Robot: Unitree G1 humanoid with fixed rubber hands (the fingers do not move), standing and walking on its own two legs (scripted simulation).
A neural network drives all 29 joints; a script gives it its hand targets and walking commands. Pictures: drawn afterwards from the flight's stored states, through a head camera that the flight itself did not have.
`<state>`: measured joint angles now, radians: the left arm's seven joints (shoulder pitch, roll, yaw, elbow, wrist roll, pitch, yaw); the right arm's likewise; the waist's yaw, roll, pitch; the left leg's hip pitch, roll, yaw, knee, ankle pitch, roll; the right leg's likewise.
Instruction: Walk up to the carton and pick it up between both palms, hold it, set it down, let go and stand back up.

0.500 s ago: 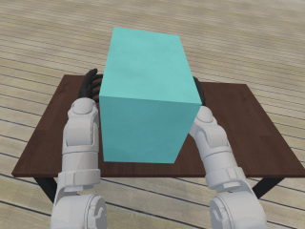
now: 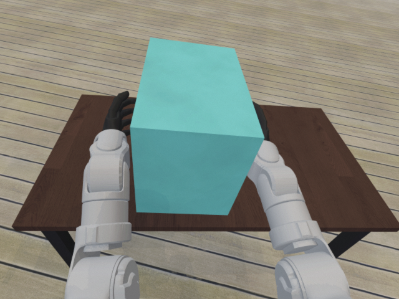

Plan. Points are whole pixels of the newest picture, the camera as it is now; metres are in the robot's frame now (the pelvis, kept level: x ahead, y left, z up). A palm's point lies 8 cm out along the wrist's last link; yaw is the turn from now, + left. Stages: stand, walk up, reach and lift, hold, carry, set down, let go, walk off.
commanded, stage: hold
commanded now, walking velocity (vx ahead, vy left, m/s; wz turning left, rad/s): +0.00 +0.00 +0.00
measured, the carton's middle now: (188, 125) +0.41 +0.00 +0.16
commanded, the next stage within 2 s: set down in 0.94 s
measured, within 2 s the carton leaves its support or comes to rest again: neither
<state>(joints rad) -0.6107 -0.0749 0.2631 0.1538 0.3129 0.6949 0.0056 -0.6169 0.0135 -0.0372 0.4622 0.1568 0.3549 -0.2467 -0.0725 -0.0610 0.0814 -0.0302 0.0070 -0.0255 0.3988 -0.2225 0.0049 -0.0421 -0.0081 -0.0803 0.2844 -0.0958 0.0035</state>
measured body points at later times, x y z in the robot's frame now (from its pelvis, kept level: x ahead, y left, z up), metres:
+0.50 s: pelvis -0.01 +0.00 +0.00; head -0.03 +0.03 +0.45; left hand +0.38 +0.14 +0.17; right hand +0.37 -0.14 +0.16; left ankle +0.01 +0.11 -0.75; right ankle +0.05 -0.12 -0.75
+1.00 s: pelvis +0.00 +0.00 +0.00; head -0.03 +0.02 +0.45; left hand +0.37 +0.14 +0.18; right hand +0.37 -0.14 +0.17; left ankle +0.01 +0.11 -0.75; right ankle +0.05 -0.12 -0.75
